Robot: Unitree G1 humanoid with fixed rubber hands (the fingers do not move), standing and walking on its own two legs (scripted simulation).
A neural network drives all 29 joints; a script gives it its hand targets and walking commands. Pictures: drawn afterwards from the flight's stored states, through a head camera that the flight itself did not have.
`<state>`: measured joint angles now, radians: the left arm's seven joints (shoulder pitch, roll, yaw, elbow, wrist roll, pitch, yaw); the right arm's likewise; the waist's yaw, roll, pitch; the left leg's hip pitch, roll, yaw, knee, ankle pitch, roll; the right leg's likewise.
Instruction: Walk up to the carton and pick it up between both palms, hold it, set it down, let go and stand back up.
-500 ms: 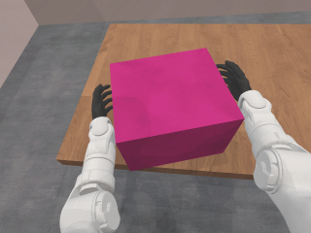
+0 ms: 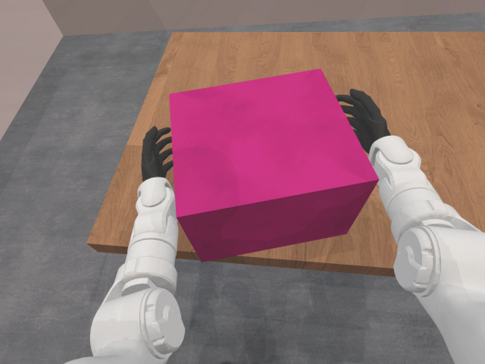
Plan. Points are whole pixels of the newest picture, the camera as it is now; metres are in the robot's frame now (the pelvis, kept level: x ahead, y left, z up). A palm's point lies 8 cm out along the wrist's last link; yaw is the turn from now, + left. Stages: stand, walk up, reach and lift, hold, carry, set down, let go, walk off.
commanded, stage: reach and lift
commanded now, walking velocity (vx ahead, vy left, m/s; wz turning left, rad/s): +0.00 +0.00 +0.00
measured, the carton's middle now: (260, 166) +0.44 +0.06 +0.03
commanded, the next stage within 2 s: none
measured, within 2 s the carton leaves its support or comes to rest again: leaves its support in 1.24 s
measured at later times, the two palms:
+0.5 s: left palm (156, 176) +0.39 +0.23 +0.05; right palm (372, 134) +0.49 -0.11 +0.08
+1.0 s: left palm (149, 181) +0.37 +0.24 +0.05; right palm (370, 148) +0.47 -0.11 +0.08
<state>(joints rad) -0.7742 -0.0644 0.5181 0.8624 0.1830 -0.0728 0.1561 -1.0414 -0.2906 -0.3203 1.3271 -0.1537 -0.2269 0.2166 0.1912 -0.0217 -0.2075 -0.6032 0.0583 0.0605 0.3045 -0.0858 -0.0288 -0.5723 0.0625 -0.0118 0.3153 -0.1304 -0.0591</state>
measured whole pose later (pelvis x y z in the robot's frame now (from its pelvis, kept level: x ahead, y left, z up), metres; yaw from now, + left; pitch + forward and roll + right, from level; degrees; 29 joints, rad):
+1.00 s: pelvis -0.01 +0.01 +0.00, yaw +2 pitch +20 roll -1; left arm -0.74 0.02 0.33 0.96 0.04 -0.12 0.18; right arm -0.97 -0.27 -0.15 1.33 0.00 -0.26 0.13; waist 0.14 0.00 -0.21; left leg -0.58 0.05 0.04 0.32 -0.08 -0.02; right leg -0.51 0.05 -0.06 0.28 -0.11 -0.05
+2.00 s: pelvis -0.02 +0.01 +0.01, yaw +2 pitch +8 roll +0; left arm -0.78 0.06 0.29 0.75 0.08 0.24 0.16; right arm -0.92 -0.26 -0.15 1.11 0.07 0.02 0.10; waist 0.08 -0.01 -0.15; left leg -0.36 0.04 0.04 0.29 -0.07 -0.01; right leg -0.30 0.04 -0.06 0.28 -0.12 -0.04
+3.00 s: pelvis -0.03 +0.04 +0.01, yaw +2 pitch -2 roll -1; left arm -0.57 0.07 0.24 0.35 0.12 0.52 0.05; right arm -0.58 -0.16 -0.09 0.58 0.20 0.27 -0.07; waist -0.04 0.00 -0.09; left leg -0.17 -0.01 0.05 0.32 -0.12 0.04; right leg -0.11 0.00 -0.02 0.30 -0.15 0.01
